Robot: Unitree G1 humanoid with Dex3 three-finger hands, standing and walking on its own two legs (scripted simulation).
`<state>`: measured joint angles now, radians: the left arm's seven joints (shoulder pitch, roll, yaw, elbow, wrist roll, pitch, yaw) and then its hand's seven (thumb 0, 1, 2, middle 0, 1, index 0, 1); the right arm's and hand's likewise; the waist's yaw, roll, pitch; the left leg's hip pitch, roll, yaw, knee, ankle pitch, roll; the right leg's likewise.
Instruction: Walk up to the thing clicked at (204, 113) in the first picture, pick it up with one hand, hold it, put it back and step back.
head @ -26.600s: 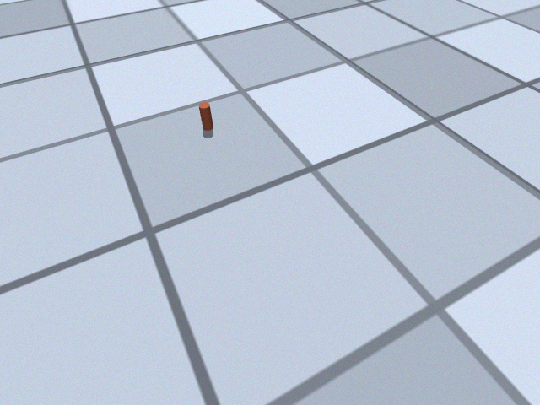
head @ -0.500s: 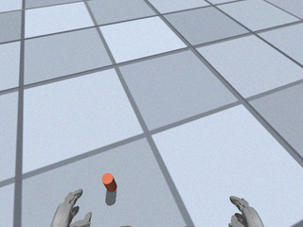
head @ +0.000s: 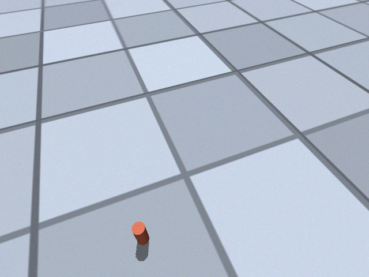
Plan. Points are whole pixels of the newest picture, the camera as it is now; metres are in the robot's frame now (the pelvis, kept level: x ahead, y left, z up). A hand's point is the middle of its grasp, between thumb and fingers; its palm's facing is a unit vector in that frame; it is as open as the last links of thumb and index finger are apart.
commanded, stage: stand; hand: left
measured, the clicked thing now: (140, 233) +0.45 +0.25 -0.70
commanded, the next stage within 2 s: step back in 1.56 s
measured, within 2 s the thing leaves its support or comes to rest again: neither
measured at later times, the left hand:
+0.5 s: hand out of the picture +0.06 +0.24 -0.15, palm faces -0.01 -0.94 -0.35, open 7.4 cm
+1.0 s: hand out of the picture +0.08 +0.24 -0.15, palm faces -0.02 -0.94 -0.34, open 7.4 cm
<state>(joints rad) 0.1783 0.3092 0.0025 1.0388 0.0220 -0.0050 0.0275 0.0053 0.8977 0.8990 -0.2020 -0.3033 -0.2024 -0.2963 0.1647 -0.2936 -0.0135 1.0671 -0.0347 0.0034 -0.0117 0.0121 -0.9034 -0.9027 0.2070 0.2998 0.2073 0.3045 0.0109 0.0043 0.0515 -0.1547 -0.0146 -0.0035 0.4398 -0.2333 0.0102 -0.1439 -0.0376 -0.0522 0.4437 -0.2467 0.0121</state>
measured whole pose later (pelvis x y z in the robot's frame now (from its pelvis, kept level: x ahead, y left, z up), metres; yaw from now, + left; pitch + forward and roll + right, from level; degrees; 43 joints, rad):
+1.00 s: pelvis +0.00 -0.01 +0.01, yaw -1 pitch -3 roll +0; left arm 0.10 0.32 0.01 1.17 0.01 -0.01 0.01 0.00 0.90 0.90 -0.20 -0.30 -0.20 -0.30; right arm 0.11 -0.33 0.00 1.16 -0.02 -0.01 -0.01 0.01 -0.90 -0.90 0.21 0.30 0.21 0.30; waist 0.00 0.01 0.04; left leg -0.09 0.00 0.01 0.29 -0.16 0.00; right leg -0.08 -0.02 -0.04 0.30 -0.17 0.00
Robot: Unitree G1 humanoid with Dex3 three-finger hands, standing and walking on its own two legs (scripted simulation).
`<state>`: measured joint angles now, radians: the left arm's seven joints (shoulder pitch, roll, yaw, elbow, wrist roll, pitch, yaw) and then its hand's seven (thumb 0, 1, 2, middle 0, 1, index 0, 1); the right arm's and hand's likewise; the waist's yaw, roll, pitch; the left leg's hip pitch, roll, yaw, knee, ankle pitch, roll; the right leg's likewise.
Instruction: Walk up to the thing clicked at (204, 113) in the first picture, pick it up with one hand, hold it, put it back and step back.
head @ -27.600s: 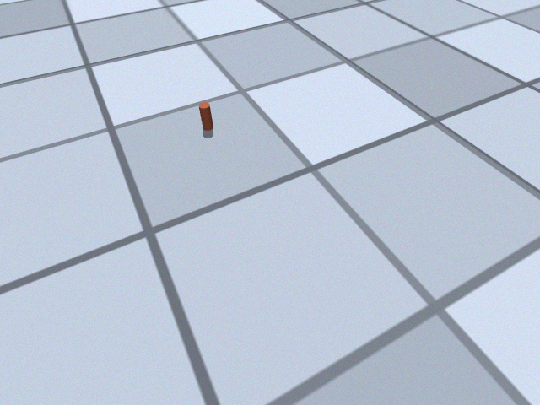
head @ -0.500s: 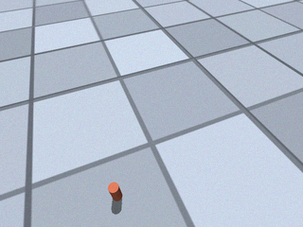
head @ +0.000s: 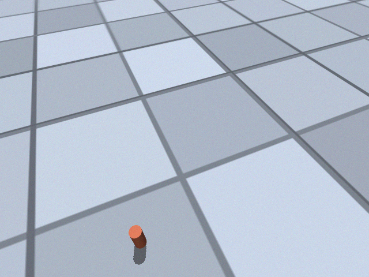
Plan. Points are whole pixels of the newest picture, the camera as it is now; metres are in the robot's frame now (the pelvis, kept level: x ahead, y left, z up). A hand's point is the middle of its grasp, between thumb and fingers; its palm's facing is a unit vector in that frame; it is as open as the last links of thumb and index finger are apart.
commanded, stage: stand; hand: left
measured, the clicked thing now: (138, 237) +0.44 +0.27 -0.71
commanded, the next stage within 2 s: step back in 0.56 s
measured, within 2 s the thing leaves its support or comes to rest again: neither
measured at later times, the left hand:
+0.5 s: hand out of the picture +0.08 +0.24 -0.16, palm faces -0.01 -0.94 -0.34, open 7.4 cm
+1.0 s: hand out of the picture +0.09 +0.31 -0.18, palm faces +0.00 -0.93 -0.36, open 7.4 cm
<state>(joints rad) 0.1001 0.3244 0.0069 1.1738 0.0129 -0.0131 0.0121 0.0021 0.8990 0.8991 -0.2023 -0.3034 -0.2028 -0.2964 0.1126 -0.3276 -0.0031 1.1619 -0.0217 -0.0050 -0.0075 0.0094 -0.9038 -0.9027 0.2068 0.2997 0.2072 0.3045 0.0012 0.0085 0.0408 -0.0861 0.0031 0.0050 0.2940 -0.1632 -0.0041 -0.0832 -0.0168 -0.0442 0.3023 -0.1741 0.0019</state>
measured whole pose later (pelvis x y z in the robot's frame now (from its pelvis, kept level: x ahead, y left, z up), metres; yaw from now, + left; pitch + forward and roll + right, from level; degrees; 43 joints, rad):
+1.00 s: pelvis -0.06 +0.04 -0.02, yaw +1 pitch -1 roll -1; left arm 0.00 0.40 0.07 0.91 0.00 0.06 0.04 0.00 0.90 0.90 -0.20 -0.30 -0.20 -0.30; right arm 0.15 -0.35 -0.05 0.97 -0.03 0.04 0.00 0.01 -0.90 -0.90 0.21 0.30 0.21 0.30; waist -0.03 -0.06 0.20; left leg -0.28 -0.04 -0.04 0.63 -0.32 0.04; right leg -0.45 0.09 0.14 1.02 -0.56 -0.03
